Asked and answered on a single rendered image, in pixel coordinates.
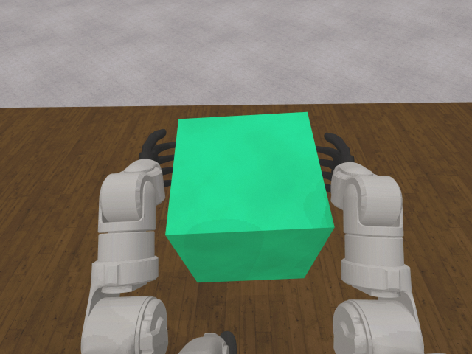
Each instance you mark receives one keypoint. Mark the robot left thigh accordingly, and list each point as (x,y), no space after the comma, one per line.
(205,345)

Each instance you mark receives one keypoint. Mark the robot left hand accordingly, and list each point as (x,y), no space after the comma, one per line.
(151,151)

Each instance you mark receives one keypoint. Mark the robot right forearm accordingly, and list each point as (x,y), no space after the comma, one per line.
(373,225)

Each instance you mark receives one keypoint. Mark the robot right upper arm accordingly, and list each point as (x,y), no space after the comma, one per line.
(365,326)

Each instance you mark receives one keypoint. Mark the robot right hand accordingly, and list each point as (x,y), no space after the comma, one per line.
(340,155)

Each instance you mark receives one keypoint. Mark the robot left upper arm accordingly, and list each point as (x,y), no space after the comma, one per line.
(126,325)

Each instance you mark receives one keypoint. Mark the robot left foot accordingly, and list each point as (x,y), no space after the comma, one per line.
(230,340)

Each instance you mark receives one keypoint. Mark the carton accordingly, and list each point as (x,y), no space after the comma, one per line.
(247,198)

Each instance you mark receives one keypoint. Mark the robot left forearm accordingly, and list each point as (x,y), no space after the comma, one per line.
(126,253)

